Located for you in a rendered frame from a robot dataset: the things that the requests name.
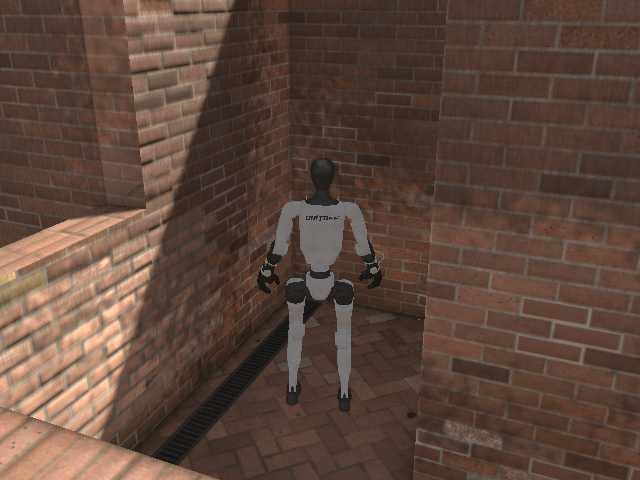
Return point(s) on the robot right upper arm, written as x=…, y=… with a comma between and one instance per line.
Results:
x=352, y=211

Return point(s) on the right robot forearm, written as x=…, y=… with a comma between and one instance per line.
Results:
x=371, y=261

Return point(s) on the right robot hand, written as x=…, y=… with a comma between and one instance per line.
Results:
x=367, y=275

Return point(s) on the robot right thigh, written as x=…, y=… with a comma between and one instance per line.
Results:
x=343, y=294

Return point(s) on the left robot hand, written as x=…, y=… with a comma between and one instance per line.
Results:
x=262, y=279

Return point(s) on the robot left upper arm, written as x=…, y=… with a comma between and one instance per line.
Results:
x=290, y=210

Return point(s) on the right robot foot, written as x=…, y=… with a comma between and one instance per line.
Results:
x=344, y=403

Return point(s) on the left robot forearm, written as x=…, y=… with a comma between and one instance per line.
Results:
x=270, y=262

